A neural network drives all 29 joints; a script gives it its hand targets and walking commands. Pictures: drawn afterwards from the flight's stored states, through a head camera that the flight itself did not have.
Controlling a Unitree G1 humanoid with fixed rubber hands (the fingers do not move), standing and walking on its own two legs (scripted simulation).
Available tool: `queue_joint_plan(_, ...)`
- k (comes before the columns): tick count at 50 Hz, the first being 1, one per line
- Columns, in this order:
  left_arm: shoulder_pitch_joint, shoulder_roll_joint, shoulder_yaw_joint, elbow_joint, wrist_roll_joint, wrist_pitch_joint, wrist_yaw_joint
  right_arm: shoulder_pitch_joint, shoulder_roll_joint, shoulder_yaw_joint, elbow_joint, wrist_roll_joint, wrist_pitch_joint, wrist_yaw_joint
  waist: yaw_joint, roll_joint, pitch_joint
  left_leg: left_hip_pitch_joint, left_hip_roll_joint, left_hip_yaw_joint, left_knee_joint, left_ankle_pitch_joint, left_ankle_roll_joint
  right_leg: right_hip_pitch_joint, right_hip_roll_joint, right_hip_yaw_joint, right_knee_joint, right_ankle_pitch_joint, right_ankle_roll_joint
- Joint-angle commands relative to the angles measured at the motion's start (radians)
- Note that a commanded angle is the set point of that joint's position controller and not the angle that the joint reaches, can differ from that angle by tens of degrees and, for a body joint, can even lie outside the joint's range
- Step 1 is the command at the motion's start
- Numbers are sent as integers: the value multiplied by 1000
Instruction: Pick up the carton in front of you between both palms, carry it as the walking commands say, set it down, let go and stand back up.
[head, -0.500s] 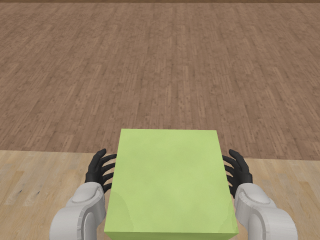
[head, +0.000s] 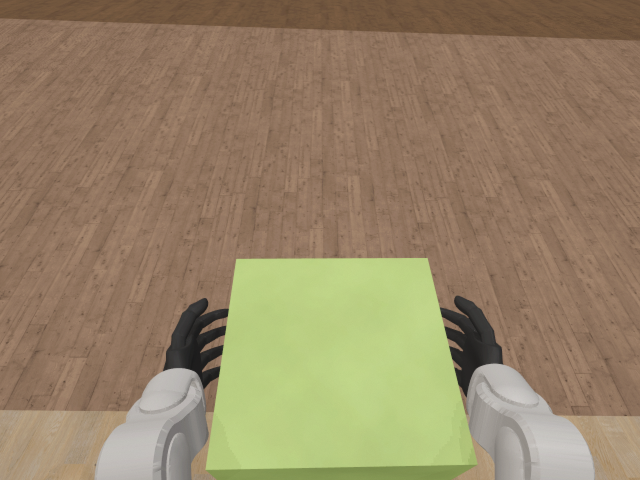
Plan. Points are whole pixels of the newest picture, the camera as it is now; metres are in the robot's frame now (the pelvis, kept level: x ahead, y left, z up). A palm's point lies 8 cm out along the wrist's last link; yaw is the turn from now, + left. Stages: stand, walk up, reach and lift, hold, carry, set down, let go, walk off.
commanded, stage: carry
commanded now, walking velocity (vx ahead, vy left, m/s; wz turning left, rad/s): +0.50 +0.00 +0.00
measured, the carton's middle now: (331, 389) +0.25 +0.01 +0.04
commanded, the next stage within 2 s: none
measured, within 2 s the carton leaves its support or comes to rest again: neither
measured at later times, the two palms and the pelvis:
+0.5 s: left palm (236, 134) +0.65 +0.17 +0.16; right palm (408, 135) +0.66 -0.13 +0.16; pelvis +0.37 +0.01 +0.00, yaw +0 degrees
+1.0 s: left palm (260, 66) +1.08 +0.19 +0.13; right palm (374, 70) +1.09 -0.11 +0.13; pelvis +0.72 +0.02 +0.00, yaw +2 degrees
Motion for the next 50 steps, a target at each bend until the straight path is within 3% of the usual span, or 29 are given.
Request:
queue_joint_plan(1,-399,-618,-596,-51,-281,28,-58,-395,578,558,-124,230,46,59,41,64,-203,-274,122,26,611,915,12,666,85,-58,-109,-34,-89)
queue_joint_plan(2,-400,-609,-577,-36,-278,29,-58,-424,591,578,-145,255,52,62,51,-197,-353,-550,36,-6,958,503,-15,946,-200,370,-127,-119,-199)
queue_joint_plan(3,-406,-621,-583,-51,-285,28,-65,-403,595,590,-164,257,55,67,29,-345,-386,-791,-93,-106,1233,-60,-16,1027,-363,718,-272,-20,-328)
queue_joint_plan(4,-412,-690,-598,-70,-305,25,-75,-436,635,590,-164,275,53,74,18,-198,-363,-825,1,-203,1291,-28,17,956,-338,639,-277,8,-291)
queue_joint_plan(6,-499,-796,-615,-108,-327,6,-96,-493,752,623,-158,290,38,95,10,-53,-288,-826,89,-230,1178,27,39,813,-275,416,-292,99,-205)
queue_joint_plan(8,-560,-839,-642,-189,-330,-9,-109,-537,814,657,-214,309,17,108,1,-56,-259,-739,113,-203,976,98,27,664,-239,302,-363,-82,-139)
queue_joint_plan(10,-584,-804,-637,-193,-350,-2,-110,-543,785,644,-226,303,14,99,5,-72,-248,-724,102,-147,817,94,17,617,-219,233,-397,-158,-149)
queue_joint_plan(13,-560,-683,-605,-153,-327,25,-90,-497,691,602,-160,261,41,67,5,-116,-166,-662,90,-80,563,172,11,538,-170,68,-410,-114,-146)
queue_joint_plan(18,-655,-430,-481,52,-272,79,-28,-646,448,491,-18,217,97,7,40,-161,-43,-648,47,8,369,328,6,512,-167,64,-395,-196,-136)
queue_joint_plan(21,-813,-363,-435,140,-246,81,13,-777,374,402,112,194,98,-32,15,-110,-34,-565,29,16,358,315,19,497,-150,48,-295,-171,-118)
queue_joint_plan(22,-872,-365,-430,151,-244,77,25,-804,378,378,150,195,93,-42,-7,-77,-84,-460,-1,28,345,242,37,489,-105,24,-157,-96,-101)
queue_joint_plan(23,-933,-361,-421,179,-254,73,36,-827,367,348,193,183,88,-52,-57,-36,-142,-307,4,7,316,147,55,427,-45,-24,30,-33,-73)
queue_joint_plan(24,-974,-378,-410,197,-258,67,45,-875,354,329,200,179,78,-61,-101,176,-203,-154,194,-303,208,29,108,239,37,-44,359,-132,-19)
queue_joint_plan(25,-1015,-405,-399,202,-267,61,50,-929,367,303,227,186,70,-66,-92,401,-260,20,354,-715,77,93,217,-26,155,43,633,-480,22)
queue_joint_plan(26,-1065,-425,-375,246,-279,53,55,-986,393,297,235,198,62,-68,-81,321,-271,51,372,-729,93,201,257,-127,96,155,784,-529,-24)
queue_joint_plan(27,-1074,-485,-351,271,-275,39,56,-1065,438,321,225,223,52,-66,-80,164,-294,66,354,-639,127,323,246,-161,59,172,820,-481,-50)
queue_joint_plan(29,-1174,-580,-332,297,-284,0,52,-1197,540,358,190,272,14,-50,-88,63,-317,23,295,-475,210,475,184,-186,21,173,778,-391,-65)
queue_joint_plan(30,-1220,-619,-330,281,-285,-25,54,-1249,609,381,187,306,-7,-37,-72,54,-343,-4,284,-422,214,483,159,-140,2,193,741,-356,-67)
queue_joint_plan(32,-1220,-642,-324,325,-251,-56,59,-1296,652,400,196,340,-39,-17,-58,104,-374,-7,271,-380,187,459,155,-126,10,173,696,-314,-70)
queue_joint_plan(37,-1190,-610,-341,388,-178,-77,51,-1225,643,400,313,305,-58,-1,-95,132,-327,117,245,-297,226,651,184,-285,35,114,541,-298,-74)
queue_joint_plan(41,-1199,-625,-368,361,-197,-65,29,-1208,655,412,283,283,-47,0,-99,126,-249,27,163,-172,245,760,167,-144,94,16,193,-170,-69)
queue_joint_plan(43,-1198,-628,-364,318,-220,-55,20,-1189,669,420,264,282,-34,-3,-48,147,-280,-17,125,-92,377,1070,135,84,185,-80,34,-142,-79)
queue_joint_plan(44,-1146,-620,-345,360,-204,-44,19,-1160,649,421,272,276,-23,-5,30,120,-327,-105,121,-15,548,1150,92,323,211,-103,-40,-48,-93)
queue_joint_plan(45,-1124,-623,-336,356,-196,-44,16,-1193,640,433,228,274,-23,-6,127,61,-418,-362,90,-23,794,957,35,679,105,53,-50,32,-152)
queue_joint_plan(46,-1117,-613,-345,366,-201,-43,16,-1192,658,436,219,262,-18,-8,117,-267,-515,-709,-35,-96,1083,207,-8,989,-180,521,-14,454,-282)
queue_joint_plan(47,-1101,-616,-350,372,-212,-39,18,-1153,637,406,248,253,-13,-13,137,-379,-593,-917,-104,-177,1334,-104,-16,1121,-263,753,-78,521,-404)
queue_joint_plan(48,-1104,-679,-395,308,-253,-44,10,-1154,662,400,225,251,-19,-19,150,-251,-563,-1070,-75,-255,1394,-139,15,1203,-225,711,-33,493,-384)
queue_joint_plan(49,-1175,-737,-445,246,-298,-57,-1,-1155,676,377,207,232,-35,-20,178,-146,-494,-1167,-35,-274,1390,-206,32,1163,-187,654,-39,406,-335)
queue_joint_plan(50,-1223,-748,-472,170,-329,-73,-9,-1166,688,362,191,223,-47,-22,169,-82,-466,-1166,-5,-268,1341,-161,36,1098,-170,606,-52,381,-299)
